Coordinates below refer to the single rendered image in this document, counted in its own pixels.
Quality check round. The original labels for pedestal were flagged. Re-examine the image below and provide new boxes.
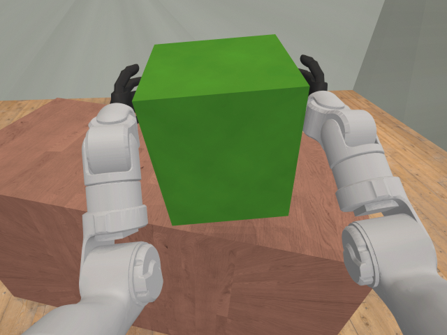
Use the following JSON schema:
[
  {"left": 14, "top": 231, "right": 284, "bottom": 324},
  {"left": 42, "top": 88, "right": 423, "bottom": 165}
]
[{"left": 0, "top": 98, "right": 372, "bottom": 335}]

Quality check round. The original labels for right robot upper arm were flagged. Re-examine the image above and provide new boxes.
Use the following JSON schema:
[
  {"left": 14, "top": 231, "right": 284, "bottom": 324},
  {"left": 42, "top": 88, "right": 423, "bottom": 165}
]
[{"left": 342, "top": 214, "right": 447, "bottom": 335}]

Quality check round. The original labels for right robot forearm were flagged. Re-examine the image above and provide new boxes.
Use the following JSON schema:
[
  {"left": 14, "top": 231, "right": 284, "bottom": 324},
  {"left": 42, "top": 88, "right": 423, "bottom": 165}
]
[{"left": 302, "top": 91, "right": 437, "bottom": 267}]

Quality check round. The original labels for left robot forearm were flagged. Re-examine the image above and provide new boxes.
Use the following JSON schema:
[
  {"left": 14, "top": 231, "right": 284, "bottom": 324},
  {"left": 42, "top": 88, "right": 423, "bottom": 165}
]
[{"left": 79, "top": 103, "right": 148, "bottom": 296}]

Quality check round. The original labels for left robot hand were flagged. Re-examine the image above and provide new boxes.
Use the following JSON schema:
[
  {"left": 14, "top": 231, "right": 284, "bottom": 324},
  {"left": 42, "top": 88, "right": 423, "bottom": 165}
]
[{"left": 110, "top": 64, "right": 141, "bottom": 124}]

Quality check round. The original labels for carton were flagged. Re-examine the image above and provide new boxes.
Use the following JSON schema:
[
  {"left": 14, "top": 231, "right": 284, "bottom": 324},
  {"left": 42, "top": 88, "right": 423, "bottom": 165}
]
[{"left": 132, "top": 34, "right": 310, "bottom": 226}]

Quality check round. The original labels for right robot hand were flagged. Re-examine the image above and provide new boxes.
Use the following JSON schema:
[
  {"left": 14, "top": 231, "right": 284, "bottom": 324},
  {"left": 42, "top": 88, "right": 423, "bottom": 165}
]
[{"left": 299, "top": 54, "right": 328, "bottom": 95}]

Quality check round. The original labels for left robot upper arm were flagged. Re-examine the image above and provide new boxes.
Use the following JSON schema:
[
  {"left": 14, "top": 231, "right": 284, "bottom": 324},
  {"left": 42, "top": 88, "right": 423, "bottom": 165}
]
[{"left": 21, "top": 241, "right": 163, "bottom": 335}]

